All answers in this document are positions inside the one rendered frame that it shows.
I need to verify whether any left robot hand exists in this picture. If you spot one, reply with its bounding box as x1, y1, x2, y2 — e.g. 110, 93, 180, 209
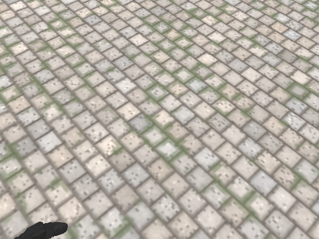
14, 221, 68, 239

